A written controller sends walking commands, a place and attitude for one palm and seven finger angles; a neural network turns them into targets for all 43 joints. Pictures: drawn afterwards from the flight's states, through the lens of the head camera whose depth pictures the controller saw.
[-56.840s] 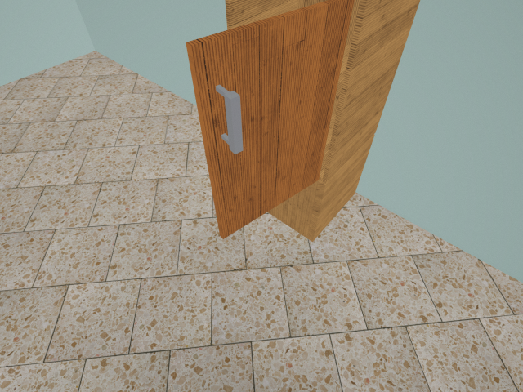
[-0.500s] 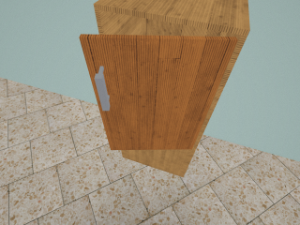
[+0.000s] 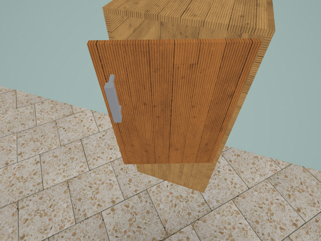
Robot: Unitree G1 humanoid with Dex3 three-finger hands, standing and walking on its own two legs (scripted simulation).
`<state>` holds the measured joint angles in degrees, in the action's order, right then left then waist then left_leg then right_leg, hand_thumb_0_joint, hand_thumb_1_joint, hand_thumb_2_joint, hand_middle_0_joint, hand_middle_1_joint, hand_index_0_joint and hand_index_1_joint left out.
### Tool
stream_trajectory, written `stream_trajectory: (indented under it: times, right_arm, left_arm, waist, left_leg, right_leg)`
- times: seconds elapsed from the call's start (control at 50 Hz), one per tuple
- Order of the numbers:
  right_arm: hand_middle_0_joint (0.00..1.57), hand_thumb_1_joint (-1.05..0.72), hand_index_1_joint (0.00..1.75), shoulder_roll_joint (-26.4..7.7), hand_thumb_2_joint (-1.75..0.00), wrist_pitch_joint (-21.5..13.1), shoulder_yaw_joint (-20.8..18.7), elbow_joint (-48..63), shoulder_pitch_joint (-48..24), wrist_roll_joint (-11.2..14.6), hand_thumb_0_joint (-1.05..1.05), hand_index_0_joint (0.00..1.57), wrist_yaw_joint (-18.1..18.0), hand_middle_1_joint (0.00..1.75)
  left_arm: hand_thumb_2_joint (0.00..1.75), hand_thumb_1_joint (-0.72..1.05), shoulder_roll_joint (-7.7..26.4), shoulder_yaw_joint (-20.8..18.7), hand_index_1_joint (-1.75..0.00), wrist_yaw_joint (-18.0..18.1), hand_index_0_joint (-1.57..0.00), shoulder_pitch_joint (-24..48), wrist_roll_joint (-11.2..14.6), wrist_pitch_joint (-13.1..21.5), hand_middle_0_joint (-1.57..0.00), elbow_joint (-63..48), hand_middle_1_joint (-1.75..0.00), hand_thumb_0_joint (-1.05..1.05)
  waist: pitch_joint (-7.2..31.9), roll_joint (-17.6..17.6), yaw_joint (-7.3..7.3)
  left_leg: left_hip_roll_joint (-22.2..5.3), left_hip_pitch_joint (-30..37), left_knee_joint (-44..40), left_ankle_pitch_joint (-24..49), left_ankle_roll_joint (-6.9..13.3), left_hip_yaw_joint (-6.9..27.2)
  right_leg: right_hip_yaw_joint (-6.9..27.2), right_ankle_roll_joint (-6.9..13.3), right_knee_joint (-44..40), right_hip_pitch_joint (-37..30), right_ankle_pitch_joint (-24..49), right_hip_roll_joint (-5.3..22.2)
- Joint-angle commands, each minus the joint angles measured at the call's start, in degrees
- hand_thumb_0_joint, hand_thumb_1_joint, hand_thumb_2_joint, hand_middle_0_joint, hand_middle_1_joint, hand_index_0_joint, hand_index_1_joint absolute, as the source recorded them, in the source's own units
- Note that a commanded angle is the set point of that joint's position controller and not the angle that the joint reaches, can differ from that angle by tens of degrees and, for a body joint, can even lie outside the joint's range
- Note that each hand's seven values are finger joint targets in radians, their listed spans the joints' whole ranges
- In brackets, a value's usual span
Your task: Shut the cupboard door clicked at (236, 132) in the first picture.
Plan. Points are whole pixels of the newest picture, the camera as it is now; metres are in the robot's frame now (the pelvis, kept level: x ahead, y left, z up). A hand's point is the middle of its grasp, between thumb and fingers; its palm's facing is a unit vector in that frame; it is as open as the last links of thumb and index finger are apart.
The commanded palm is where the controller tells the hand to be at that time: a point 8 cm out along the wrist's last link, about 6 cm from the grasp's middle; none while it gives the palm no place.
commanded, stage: raise the hand and make a fist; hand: left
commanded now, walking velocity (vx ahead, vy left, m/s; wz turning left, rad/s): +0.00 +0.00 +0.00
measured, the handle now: (114, 99) +0.46 +0.16 +0.09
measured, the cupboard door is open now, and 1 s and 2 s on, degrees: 20 20 20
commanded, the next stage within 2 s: none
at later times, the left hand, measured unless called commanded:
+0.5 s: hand out of the picture +0.13 +0.17 -0.05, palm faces +0.11 -0.99 -0.01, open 6.3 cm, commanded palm +0.11 +0.23 -0.03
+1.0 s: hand (76, 222) +0.16 +0.19 +0.02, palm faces +0.10 -0.99 -0.05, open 3.9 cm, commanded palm +0.13 +0.24 +0.03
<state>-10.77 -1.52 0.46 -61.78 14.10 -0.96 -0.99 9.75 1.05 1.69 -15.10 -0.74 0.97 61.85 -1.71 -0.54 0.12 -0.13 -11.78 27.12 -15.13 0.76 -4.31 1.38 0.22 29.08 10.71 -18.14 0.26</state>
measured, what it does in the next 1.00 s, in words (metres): lowers itself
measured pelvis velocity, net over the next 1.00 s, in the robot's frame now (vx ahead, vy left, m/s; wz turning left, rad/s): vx -0.04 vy -0.01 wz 0.05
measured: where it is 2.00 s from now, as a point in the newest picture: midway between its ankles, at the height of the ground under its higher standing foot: outside the picture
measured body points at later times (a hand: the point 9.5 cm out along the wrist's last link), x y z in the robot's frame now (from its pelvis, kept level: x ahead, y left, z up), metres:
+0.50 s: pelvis -0.04 -0.03 -0.08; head +0.00 -0.03 +0.37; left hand +0.12 +0.23 -0.05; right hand +0.21 -0.26 -0.12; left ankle -0.01 +0.11 -0.74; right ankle -0.03 -0.11 -0.74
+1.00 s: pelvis -0.04 -0.01 -0.05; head +0.00 -0.01 +0.40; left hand +0.15 +0.25 +0.03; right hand +0.12 -0.24 -0.13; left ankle -0.01 +0.11 -0.74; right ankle -0.03 -0.11 -0.74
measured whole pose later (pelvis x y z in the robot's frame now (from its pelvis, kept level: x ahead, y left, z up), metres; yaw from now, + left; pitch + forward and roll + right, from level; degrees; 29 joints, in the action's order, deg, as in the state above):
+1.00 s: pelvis -0.04 -0.01 -0.05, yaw +3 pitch +9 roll -1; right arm -13.9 -14.3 0.5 -32.5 18.3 1.2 -3.8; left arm 13.4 -9.6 -12.0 -27.1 17.0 18.3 -7.3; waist 5.9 -2.0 -0.1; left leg -1.5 -39.7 55.2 -24.2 0.2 0.1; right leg -4.2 1.3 53.7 35.7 -26.8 -0.2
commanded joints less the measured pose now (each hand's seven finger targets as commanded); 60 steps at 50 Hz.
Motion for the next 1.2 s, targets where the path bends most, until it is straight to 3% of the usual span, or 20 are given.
stream_trajectory:
  times: [0.0,0.06,0.08,0.1,0.12,0.14,0.16,0.2,0.22,0.24,0.28,0.32,0.34,0.38,0.44,0.54,0.66,0.74,0.92,1.18]
  right_arm:
    - [0.2,-0.9,0.3,-6.84,-0.9,-0.87,-1.42,2.03,0.81,0.18,0.0,0.2,-0.55,0.3]
    - [0.2,-0.9,0.3,-7.42,-0.9,-0.85,-1.56,1.75,-0.12,0.19,0.0,0.2,-0.63,0.3]
    - [0.2,-0.9,0.3,-6.91,-0.9,-0.63,-1.79,5.14,-2.97,0.99,0.0,0.2,-0.32,0.3]
    - [0.2,-0.9,0.3,-17.75,-0.9,-11.38,-4.64,19.78,3.55,1.64,0.0,0.2,-5.77,0.3]
    - [0.2,-0.9,0.3,-10.81,-0.9,-15.49,-1.53,19.8,-1.95,4.62,0.0,0.2,-6.92,0.3]
    - [0.2,-0.9,0.3,-8.31,-0.9,-17.62,-1.84,22.56,-3.15,3.65,0.0,0.2,-5.31,0.3]
    - [0.2,-0.9,0.3,-7.87,-0.9,-19.07,-2.73,21.73,-1.35,3.59,0.0,0.2,-3.33,0.3]
    - [0.2,-0.9,0.3,-9.57,-0.9,-19.37,-5.04,25.22,-3.02,2.34,0.0,0.2,-2.02,0.3]
    - [0.2,-0.9,0.3,-9.2,-0.9,-19.31,-5.12,26.48,-4.18,1.72,0.0,0.2,-1.5,0.3]
    - [0.2,-0.9,0.3,-8.99,-0.9,-19.1,-5.54,27.66,-4.48,1.75,0.0,0.2,-0.53,0.3]
    - [0.2,-0.9,0.3,-8.77,-0.9,-18.49,-6.33,29.37,-5.71,0.68,0.0,0.2,0.74,0.3]
    - [0.2,-0.9,0.3,-9.24,-0.9,-18.14,-6.9,33.41,-7.04,0.99,0.0,0.2,1.3,0.3]
    - [0.2,-0.9,0.3,-9.41,-0.9,-17.25,-6.92,34.86,-7.37,1.39,0.0,0.2,1.15,0.3]
    - [0.2,-0.9,0.3,-8.99,-0.9,-16.07,-6.03,39.47,-8.93,2.61,0.0,0.2,0.34,0.3]
    - [0.2,-0.9,0.3,-8.81,-0.9,-15.91,-5.26,41.54,-6.69,2.67,0.0,0.2,-1.5,0.3]
    - [0.2,-0.9,0.3,-9.13,-0.9,-17.28,-3.75,38.68,-3.21,2.17,0.0,0.2,-3.47,0.3]
    - [0.2,-0.9,0.3,-9.33,-0.9,-16.8,-2.9,39.45,-3.83,3.61,0.0,0.2,-4.59,0.3]
    - [0.2,-0.9,0.3,-7.89,-0.9,-15.62,-2.64,40.42,-5.2,3.22,0.0,0.2,-4.39,0.3]
    - [0.2,-0.9,0.3,-9.23,-0.9,-16.92,-2.51,39.94,-2.59,2.42,0.0,0.2,-3.24,0.3]
    - [0.2,-0.9,0.3,-9.64,-0.9,-16.02,-1.14,40.28,-2.7,2.94,0.0,0.2,-3.28,0.3]
  left_arm:
    - [0.9,0.9,8.18,-1.87,-0.3,0.56,-0.2,-2.01,-0.01,0.91,-0.2,-2.19,-0.3,0.0]
    - [0.9,0.9,8.94,-2.02,-0.3,0.53,-0.2,-1.57,-0.04,1.02,-0.2,-2.12,-0.3,0.0]
    - [0.9,0.9,6.98,-2.03,-0.3,2.88,-0.2,-7.6,-0.56,1.57,-0.2,-0.41,-0.3,0.0]
    - [0.9,0.9,42.63,-28.31,-0.3,3.45,-0.2,44.25,6.58,17.95,-0.2,-95.14,-0.3,0.0]
    - [0.9,0.9,10.05,-3.66,-0.32,3.77,-0.22,0.88,7.6,12.62,-0.22,-72.29,-0.32,0.0]
    - [0.9,0.9,-2.19,-0.2,-0.34,3.78,-0.24,-13.16,11.22,5.07,-0.24,-72.67,-0.34,0.0]
    - [0.9,0.9,1.17,-2.21,-0.36,4.16,-0.25,-4.82,9.53,5.82,-0.25,-69.75,-0.36,0.0]
    - [0.9,0.9,2.29,-7.83,-0.4,1.24,-0.29,-11.05,10.56,10.96,-0.29,-60.14,-0.4,0.0]
    - [0.9,0.9,0.47,-8.65,-0.42,-1.44,-0.31,-16.75,11.63,15.48,-0.31,-54.77,-0.42,0.0]
    - [0.9,0.9,-0.4,-10.32,-0.44,-5.19,-0.33,-23.08,12.52,20.01,-0.33,-50.37,-0.44,0.0]
    - [0.9,0.9,-0.46,-11.83,-0.48,-13.41,-0.36,-25.37,14.74,30.95,-0.36,-50.33,-0.48,0.0]
    - [0.9,0.9,5.06,-15.66,-0.52,-20.06,-0.4,-23.37,16.11,36.65,-0.4,-53.01,-0.52,0.0]
    - [0.9,0.9,8.47,-18.54,-0.54,-21.25,-0.42,-23.53,16.67,35.13,-0.42,-53.44,-0.54,0.0]
    - [0.9,0.9,9.46,-18.28,-0.58,-22.45,-0.46,-17.94,19.01,31.26,-0.46,-62.37,-0.58,0.0]
    - [0.9,0.9,12.22,-18.83,-0.64,-18.61,-0.51,-5.96,20.05,29.72,-0.51,-77.28,-0.64,0.0]
    - [0.9,0.9,9.6,-11.88,-0.74,-17.25,-0.6,1.84,18.21,32.58,-0.6,-83.67,-0.74,0.0]
    - [0.9,0.9,10.76,-13.27,-0.86,-20.75,-0.71,-6.46,19.58,21.45,-0.71,-75.26,-0.86,0.0]
    - [0.9,0.9,12.7,-18.44,-0.94,-16.61,-0.79,-9.86,19.73,16.55,-0.79,-77.42,-0.94,0.0]
    - [0.9,0.9,9.49,-13.95,-1.12,-13.55,-0.95,-10.32,18.38,21.85,-0.95,-80.95,-1.12,0.0]
    - [0.9,0.9,10.83,-14.27,-1.38,-12.71,-1.19,-5.15,18.04,16.07,-1.19,-85.32,-1.38,0.0]
  waist:
    - [0.6,0.13,-0.16]
    - [1.54,0.38,-0.17]
    - [1.49,6.13,-1.76]
    - [22.3,-1.36,6.16]
    - [29.87,-22.12,1.44]
    - [24.23,-23.12,-0.66]
    - [11.91,-9.5,2.47]
    - [-1.12,4.89,1.53]
    - [-1.95,12.55,0.49]
    - [0.16,11.14,-2.09]
    - [8.68,15.45,-3.94]
    - [14.39,9.85,-4.96]
    - [15.37,4.35,-6.0]
    - [19.37,2.24,-5.5]
    - [19.41,-0.34,-2.18]
    - [16.99,0.01,3.19]
    - [16.96,-0.9,-0.17]
    - [17.25,0.03,-3.05]
    - [15.13,-0.41,-1.13]
    - [13.74,-3.29,-1.42]
  left_leg:
    - [-5.68,2.92,-4.28,12.87,1.44,5.81]
    - [-5.83,3.82,-3.75,14.76,1.35,5.51]
    - [-7.37,1.01,7.88,18.33,-0.38,3.68]
    - [-3.85,18.39,9.13,26.9,1.57,5.6]
    - [-3.67,22.7,6.66,34.89,0.51,7.93]
    - [-3.74,16.29,3.54,41.09,-1.88,6.91]
    - [-3.3,5.02,3.47,31.81,-1.89,7.7]
    - [-0.73,-11.43,8.44,8.95,-1.48,6.96]
    - [0.18,-16.79,11.96,5.4,-1.01,6.59]
    - [0.99,-19.27,15.62,8.68,-1.3,5.71]
    - [1.56,-26.25,23.26,7.87,-2.22,4.5]
    - [2.35,-31.01,27.89,4.03,-1.87,3.14]
    - [2.48,-31.45,28.58,3.87,-1.47,2.53]
    - [2.97,-31.83,28.97,-1.87,-0.81,1.86]
    - [1.57,-32.05,31.91,-4.52,0.43,3.42]
    - [-0.35,-29.74,33.3,-3.71,1.51,5.85]
    - [0.25,-29.05,28.16,-5.36,1.25,5.91]
    - [0.41,-26.4,24.22,-2.17,0.78,6.19]
    - [0.25,-20.79,19.74,-0.65,0.74,6.14]
    - [-0.14,-13.67,13.93,1.46,0.38,7.25]
  right_leg:
    - [4.32,2.1,-4.56,1.7,14.66,4.88]
    - [4.47,2.16,-4.67,0.72,17.64,5.09]
    - [7.36,0.11,-6.29,0.46,36.94,8.54]
    - [0.4,0.65,8.44,1.48,34.07,2.99]
    - [-4.44,0.15,15.65,8.43,16.07,-0.19]
    - [-6.86,0.29,15.49,9.74,5.4,-0.34]
    - [-6.19,0.03,10.32,14.44,4.63,-0.03]
    - [-7.32,0.51,5.64,19.36,5.58,-0.14]
    - [-7.21,0.32,7.74,22.49,4.67,-0.2]
    - [-6.31,0.88,11.56,22.13,10.98,0.13]
    - [-4.4,0.29,20.72,23.92,16.99,0.7]
    - [-0.76,0.55,24.16,24.76,12.68,1.51]
    - [1.42,0.77,24.18,23.66,12.2,1.82]
    - [4.61,0.15,20.21,23.06,-0.28,2.27]
    - [7.33,-0.8,17.78,27.11,-8.2,2.07]
    - [3.9,-0.38,19.18,32.15,-5.2,0.06]
    - [3.76,-0.39,14.38,26.08,-11.17,0.68]
    - [1.83,-0.48,13.97,21.05,-6.23,0.79]
    - [-3.28,0.29,15.09,22.64,-1.55,-0.72]
    - [-5.55,0.96,12.54,17.56,3.36,-1.63]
